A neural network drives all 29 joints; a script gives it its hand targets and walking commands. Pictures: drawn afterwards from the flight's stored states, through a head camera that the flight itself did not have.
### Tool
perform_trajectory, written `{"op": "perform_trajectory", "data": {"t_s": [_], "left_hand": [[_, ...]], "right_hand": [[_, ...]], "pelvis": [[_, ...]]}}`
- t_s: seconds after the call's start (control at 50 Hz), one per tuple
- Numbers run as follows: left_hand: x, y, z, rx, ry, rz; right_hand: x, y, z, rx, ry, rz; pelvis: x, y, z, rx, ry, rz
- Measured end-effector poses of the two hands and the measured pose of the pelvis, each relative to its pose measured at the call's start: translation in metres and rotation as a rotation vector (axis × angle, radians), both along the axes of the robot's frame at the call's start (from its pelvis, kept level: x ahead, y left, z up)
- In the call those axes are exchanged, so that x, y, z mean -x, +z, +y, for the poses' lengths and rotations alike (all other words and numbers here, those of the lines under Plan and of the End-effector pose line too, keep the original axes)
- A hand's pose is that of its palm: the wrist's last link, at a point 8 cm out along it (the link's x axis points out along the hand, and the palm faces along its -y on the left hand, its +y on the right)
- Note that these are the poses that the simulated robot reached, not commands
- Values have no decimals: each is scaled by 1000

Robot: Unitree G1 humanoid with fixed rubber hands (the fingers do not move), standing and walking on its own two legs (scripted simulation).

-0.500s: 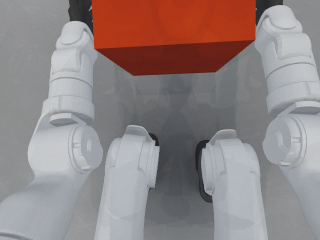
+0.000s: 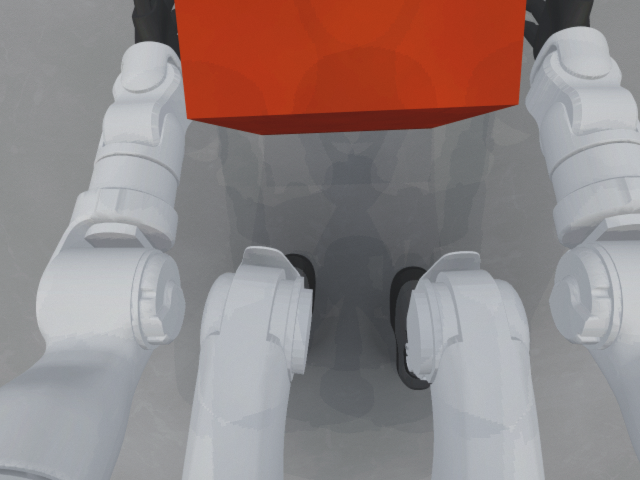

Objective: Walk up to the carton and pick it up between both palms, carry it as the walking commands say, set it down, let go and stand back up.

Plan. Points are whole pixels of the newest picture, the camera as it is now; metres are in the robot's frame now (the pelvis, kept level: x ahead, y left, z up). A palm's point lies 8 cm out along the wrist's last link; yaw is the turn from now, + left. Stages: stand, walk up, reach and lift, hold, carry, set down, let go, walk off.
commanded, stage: set down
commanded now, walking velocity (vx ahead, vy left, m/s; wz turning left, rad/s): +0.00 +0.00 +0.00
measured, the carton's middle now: (344, 39) +0.53 +0.03 -0.24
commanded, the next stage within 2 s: let go in 1.48 s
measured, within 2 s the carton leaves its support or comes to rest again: neither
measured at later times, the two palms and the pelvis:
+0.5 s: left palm out of the picture +0.52 +0.23 -0.09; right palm out of the picture +0.54 -0.19 -0.10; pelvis +0.00 +0.00 +0.03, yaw +0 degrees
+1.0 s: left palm out of the picture +0.53 +0.24 +0.07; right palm out of the picture +0.54 -0.20 +0.06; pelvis +0.02 +0.01 +0.16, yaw -1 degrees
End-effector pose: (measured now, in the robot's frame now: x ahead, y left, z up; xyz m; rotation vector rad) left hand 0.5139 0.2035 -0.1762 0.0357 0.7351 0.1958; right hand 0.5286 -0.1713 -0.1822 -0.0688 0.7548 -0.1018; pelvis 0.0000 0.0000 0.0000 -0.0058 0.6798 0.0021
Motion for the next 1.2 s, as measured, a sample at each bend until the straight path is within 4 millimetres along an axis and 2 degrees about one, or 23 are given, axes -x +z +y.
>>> {"op": "perform_trajectory", "data": {"t_s": [0.12, 0.24, 0.32, 0.4, 0.52, 0.64, 0.74, 0.84, 1.02, 1.1, 1.2], "left_hand": [[-7, 7, 7, -22, -2, -24], [-5, 16, 15, -13, 20, -34], [-3, 32, 21, -19, 26, -63], [-5, 54, 23, -19, 21, -80], [-11, 96, 29, -17, 35, -71], [-18, 147, 41, -18, 36, -101], [-12, 166, 37, 0, 9, -79], [-11, 187, 31, 8, -5, -99], [-12, 251, 39, -22, -2, -90], [-12, 281, 42, -15, 5, -103], [-11, 306, 42, 4, 7, -93]], "right_hand": [[-9, 8, -15, 15, 0, -40], [-9, 14, -11, -6, 25, -31], [-10, 28, -10, -2, 26, -59], [-13, 51, -12, 9, 30, -81], [-17, 92, -14, 9, 18, -63], [-29, 138, -3, -3, 42, -91], [-23, 160, 3, -15, 41, -77], [-15, 183, -9, 12, 21, -83], [-15, 246, -27, -2, 11, -87], [-17, 270, -21, -24, 29, -86], [-22, 301, -15, -17, 50, -90]], "pelvis": [[-1, -5, 2, -5, -2, 0], [-2, -6, -1, -10, -7, 4], [-1, 1, -3, -10, -1, -17], [1, 14, -3, -8, 2, -47], [-4, 37, -3, -2, -7, 6], [-13, 66, -1, -2, -5, 64], [-16, 95, 1, 2, 3, 99], [-16, 122, 4, 12, 4, 116], [-16, 168, 7, 7, -7, 104], [-18, 190, 7, -2, -10, 100], [-23, 218, 4, -4, -6, 94]]}}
